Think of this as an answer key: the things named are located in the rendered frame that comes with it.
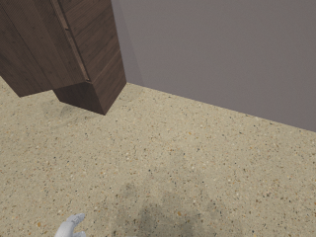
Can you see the left robot hand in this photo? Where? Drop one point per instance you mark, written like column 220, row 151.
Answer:
column 66, row 228

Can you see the cupboard door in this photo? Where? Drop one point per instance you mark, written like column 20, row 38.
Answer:
column 36, row 54

